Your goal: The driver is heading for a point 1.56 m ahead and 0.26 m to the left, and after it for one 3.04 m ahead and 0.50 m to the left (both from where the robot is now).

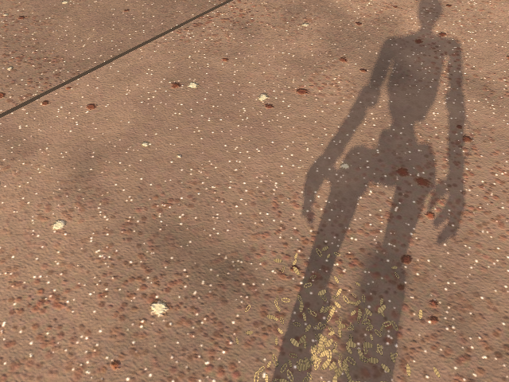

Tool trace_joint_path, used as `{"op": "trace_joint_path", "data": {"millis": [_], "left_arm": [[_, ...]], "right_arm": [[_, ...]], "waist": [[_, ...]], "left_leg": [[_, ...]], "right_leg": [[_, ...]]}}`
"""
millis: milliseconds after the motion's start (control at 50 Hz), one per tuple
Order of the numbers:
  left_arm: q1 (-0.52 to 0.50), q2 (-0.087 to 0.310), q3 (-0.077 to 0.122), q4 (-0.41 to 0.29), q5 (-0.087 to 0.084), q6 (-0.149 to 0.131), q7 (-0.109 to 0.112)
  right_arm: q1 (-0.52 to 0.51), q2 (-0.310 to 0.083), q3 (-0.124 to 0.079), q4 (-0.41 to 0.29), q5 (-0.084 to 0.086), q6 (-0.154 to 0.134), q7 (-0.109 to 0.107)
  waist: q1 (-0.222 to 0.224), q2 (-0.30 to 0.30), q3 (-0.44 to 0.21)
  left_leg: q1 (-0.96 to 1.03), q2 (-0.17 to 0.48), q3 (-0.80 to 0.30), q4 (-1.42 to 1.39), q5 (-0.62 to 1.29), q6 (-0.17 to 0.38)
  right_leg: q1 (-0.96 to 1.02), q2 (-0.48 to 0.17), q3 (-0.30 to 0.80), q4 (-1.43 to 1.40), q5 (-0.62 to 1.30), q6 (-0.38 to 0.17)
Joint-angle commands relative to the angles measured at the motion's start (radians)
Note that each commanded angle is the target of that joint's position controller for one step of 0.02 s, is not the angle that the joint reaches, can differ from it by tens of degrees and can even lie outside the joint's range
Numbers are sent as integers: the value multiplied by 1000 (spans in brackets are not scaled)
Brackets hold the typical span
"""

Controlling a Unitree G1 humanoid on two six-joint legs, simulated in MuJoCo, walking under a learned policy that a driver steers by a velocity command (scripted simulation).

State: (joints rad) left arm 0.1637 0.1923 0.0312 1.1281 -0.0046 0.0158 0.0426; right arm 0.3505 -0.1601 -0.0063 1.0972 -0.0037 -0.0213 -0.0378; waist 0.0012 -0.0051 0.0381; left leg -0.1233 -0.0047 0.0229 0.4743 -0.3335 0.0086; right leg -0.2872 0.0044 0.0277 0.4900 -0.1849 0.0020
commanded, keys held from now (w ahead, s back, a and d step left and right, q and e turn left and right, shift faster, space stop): no key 0.16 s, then w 0.32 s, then w+q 0.52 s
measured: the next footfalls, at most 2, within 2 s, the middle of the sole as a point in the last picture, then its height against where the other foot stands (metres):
left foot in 0.94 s outside the picture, level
right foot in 1.46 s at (256, 276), level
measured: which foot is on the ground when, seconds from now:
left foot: down 0.00-0.44, up 0.46-0.92, down 0.94-1.00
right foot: down 0.00-0.92, up 0.94-1.00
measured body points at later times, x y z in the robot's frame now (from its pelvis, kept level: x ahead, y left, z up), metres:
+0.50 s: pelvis +0.08 -0.04 -0.01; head +0.09 -0.05 +0.44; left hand +0.11 +0.23 -0.14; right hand +0.04 -0.29 -0.16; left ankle -0.04 +0.10 -0.68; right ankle +0.07 -0.13 -0.74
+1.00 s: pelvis +0.33 +0.03 -0.03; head +0.37 +0.03 +0.42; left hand +0.26 +0.28 -0.17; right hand +0.57 -0.17 -0.13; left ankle +0.42 +0.11 -0.74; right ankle +0.14 -0.14 -0.64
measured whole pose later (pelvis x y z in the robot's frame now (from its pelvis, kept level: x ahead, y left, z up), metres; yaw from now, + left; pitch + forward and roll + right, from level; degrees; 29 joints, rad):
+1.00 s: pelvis +0.33 +0.03 -0.03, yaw +14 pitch +1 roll +0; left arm 0.35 0.24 0.03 1.01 -0.01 -0.10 0.01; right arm 0.07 -0.24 -0.07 0.79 0.02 -0.07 0.05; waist 0.01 0.01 0.06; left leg -0.51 -0.07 0.07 0.66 -0.18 0.14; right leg -0.13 -0.03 -0.05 1.12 -0.49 0.00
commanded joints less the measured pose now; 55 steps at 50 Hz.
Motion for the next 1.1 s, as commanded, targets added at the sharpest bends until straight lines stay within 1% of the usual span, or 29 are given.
{"op": "trace_joint_path", "data": {"millis": [20, 160, 180, 220, 240, 280, 320, 380, 420, 440, 460, 480, 500, 520, 540, 580, 700, 820, 860, 900, 920, 940, 960, 980, 1000, 1020, 1040, 1060, 1100], "left_arm": [[19, 95, 13, -22, 0, -6, 3], [27, 93, 11, -19, -1, -6, 4], [44, 81, 8, -9, 0, -5, 4], [49, 93, 15, -8, -8, -7, 5], [25, 95, 16, -21, -8, -16, 2], [-42, 65, 10, -61, -14, -51, -15], [-76, 72, 12, -86, -22, -82, -32], [-21, 72, 17, -82, -37, -112, -48], [177, 94, 43, -1, -31, -108, -50], [319, 146, 65, 27, -28, -107, -47], [461, 270, 90, 32, -28, -110, -45], [431, 208, 61, 33, -5, -126, -52], [327, 163, 45, 0, -6, -138, -50], [247, 122, 30, -28, -6, -144, -53], [198, 110, 21, -43, -3, -144, -58], [206, 72, 6, -39, 7, -137, -57], [228, 139, 11, -53, 28, -130, -22], [301, 170, 19, -56, 4, -116, -11], [281, 197, 26, -73, 3, -104, -7], [248, 227, 35, -99, 10, -86, 2], [216, 240, 38, -120, 8, -80, 2], [210, 234, 33, -148, 11, -88, -2], [331, 56, -16, -193, 27, -122, -32], [213, 132, -1, -228, -16, -176, -49], [104, 186, 16, -274, -51, -198, -52], [75, 189, 17, -286, -41, -205, -44], [90, 192, 28, -269, -25, -195, -34], [130, 194, 35, -263, -18, -175, -32], [152, 165, 38, -269, -3, -142, -31]], "right_arm": [[96, -83, -13, -6, 0, -4, -2], [108, -79, -13, -7, 1, -4, -2], [130, -71, -12, 4, 1, -3, -3], [126, -116, -28, -5, 12, 2, -10], [133, -137, -35, -16, 17, 0, -13], [152, -207, -61, -25, 29, -17, -13], [138, -194, -65, -38, 22, -37, -8], [86, -184, -66, -62, 36, -42, 7], [65, -194, -64, -77, 33, -39, 14], [19, -166, -54, -99, 30, -46, 17], [20, -82, -33, -139, 25, -65, 15], [-6, -87, -36, -156, 43, -83, 17], [-25, -109, -41, -165, 66, -93, 25], [-35, -123, -45, -161, 66, -97, 30], [-41, -130, -54, -156, 56, -98, 29], [-32, -143, -72, -146, 48, -79, 36], [-217, -85, -56, -237, 38, -51, 51], [-409, -77, -35, -341, 32, -56, 92], [-397, -104, -47, -363, 31, -58, 106], [-253, -166, -80, -346, 36, -54, 115], [-100, -224, -111, -309, 37, -50, 112], [40, -301, -144, -281, 36, -38, 90], [33, -383, -151, -288, 27, -39, 79], [82, -315, -132, -289, 14, -45, 75], [35, -264, -120, -284, 9, -57, 71], [-59, -227, -107, -306, 17, -68, 74], [-141, -190, -94, -327, 13, -72, 78], [-180, -171, -85, -342, 3, -75, 76], [-175, -174, -81, -334, 9, -78, 72]], "waist": [[0, 11, 17], [0, 11, 19], [-1, 17, -3], [-6, 62, 45], [-20, 87, 86], [-44, 184, 157], [-44, 162, 201], [7, 128, 162], [82, 102, 67], [149, -17, 14], [172, -301, -77], [137, -239, -80], [92, -139, 13], [64, -79, 43], [39, -48, 65], [19, -77, 56], [26, -39, 97], [62, -30, 126], [24, -65, 79], [-71, -125, -33], [-154, -123, -121], [-213, -40, -199], [-67, 235, -320], [-134, 158, -417], [-129, 129, -255], [-74, 15, -165], [-22, -41, -118], [16, -31, -103], [43, -3, -76]], "left_leg": [[-153, 33, -31, -118, 105, 15], [-153, 32, -30, -118, 109, 15], [-145, 27, -26, -130, 9, 20], [-173, 46, -75, -157, -288, 67], [-178, 93, -144, -196, -418, 104], [-132, 283, -382, -318, -515, 204], [-75, 355, -449, -332, -382, 241], [-74, 265, -276, -253, -184, 169], [-225, 168, -161, -104, 13, 130], [-324, 92, -60, 165, 162, 82], [-547, -40, 47, 545, -31, 10], [-638, -31, -102, 773, -195, 27], [-719, 27, -150, 863, -129, 63], [-714, 72, -150, 851, -23, 87], [-693, 98, -147, 788, 59, 96], [-612, 115, -130, 699, 137, 96], [-665, 99, -98, 445, 314, 46], [-609, 75, 31, 202, 361, 81], [-518, 25, 85, 181, 285, 116], [-319, -49, 127, 197, 197, 160], [-97, -82, 116, 137, 225, 193], [192, 7, -75, 85, 184, 238], [523, 300, -675, -1, 46, 438], [557, 344, -900, -181, -37, 457], [453, 308, -743, -204, 22, 386], [274, 262, -601, -212, 137, 346], [115, 225, -483, -223, 247, 314], [8, 197, -407, -244, 316, 302], [-107, 171, -325, -277, 391, 299]], "right_leg": [[118, -29, 28, -52, 123, -41], [118, -29, 28, -50, 127, -40], [127, -15, 12, -47, 25, -40], [42, 39, -44, 23, -285, -43], [-40, 48, -57, 72, -361, -47], [-197, 22, -86, 262, -236, -51], [-319, -49, -41, 356, -266, -71], [-151, -40, -88, 113, -222, -86], [207, 50, -147, 31, -61, -64], [354, -62, 38, -59, -112, -106], [523, -319, 512, -249, -221, -252], [480, -408, 736, -332, -308, -314], [417, -410, 623, -317, -320, -286], [362, -358, 463, -321, -266, -237], [315, -315, 339, -333, -160, -197], [273, -233, 131, -334, 57, -134], [218, -226, -56, -388, 250, -144], [323, -260, -185, -352, 402, -127], [381, -275, -223, -241, 734, -111], [402, -282, -243, 2, 1056, -94], [330, -259, -247, 210, 1045, -75], [93, -207, -244, 505, 757, -38], [-341, 16, -148, 913, -318, 15], [-449, 39, 80, 1033, -367, -12], [-541, -20, 89, 1004, -279, -44], [-501, -70, 83, 906, -185, -53], [-422, -106, 69, 827, -143, -47], [-338, -137, 73, 783, -122, -37], [-279, -158, 50, 689, -108, -11]]}}
Velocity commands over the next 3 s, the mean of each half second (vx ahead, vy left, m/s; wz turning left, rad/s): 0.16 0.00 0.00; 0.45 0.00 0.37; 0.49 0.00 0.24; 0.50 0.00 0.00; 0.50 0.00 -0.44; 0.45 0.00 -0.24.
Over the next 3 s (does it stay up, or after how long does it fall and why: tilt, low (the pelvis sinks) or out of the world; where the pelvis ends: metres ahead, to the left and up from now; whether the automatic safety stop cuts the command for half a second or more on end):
stays up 1.41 0.25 0.00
